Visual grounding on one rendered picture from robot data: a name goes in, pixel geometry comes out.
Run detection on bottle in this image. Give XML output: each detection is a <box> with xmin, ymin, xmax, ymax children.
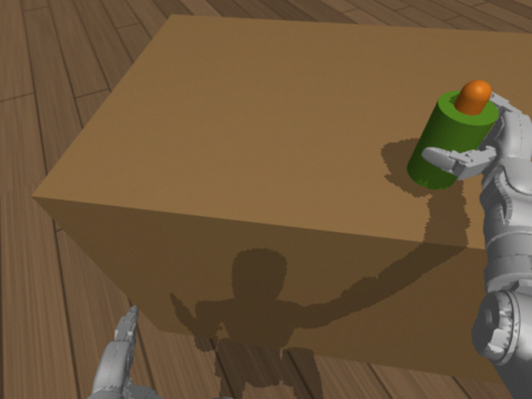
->
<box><xmin>407</xmin><ymin>80</ymin><xmax>499</xmax><ymax>190</ymax></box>

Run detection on left robot hand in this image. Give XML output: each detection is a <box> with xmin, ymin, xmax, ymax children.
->
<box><xmin>91</xmin><ymin>305</ymin><xmax>166</xmax><ymax>399</ymax></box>

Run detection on right robot hand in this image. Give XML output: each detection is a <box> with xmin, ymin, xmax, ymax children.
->
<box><xmin>421</xmin><ymin>92</ymin><xmax>532</xmax><ymax>180</ymax></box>

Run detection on right robot arm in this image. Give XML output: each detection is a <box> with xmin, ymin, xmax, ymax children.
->
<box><xmin>471</xmin><ymin>157</ymin><xmax>532</xmax><ymax>399</ymax></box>

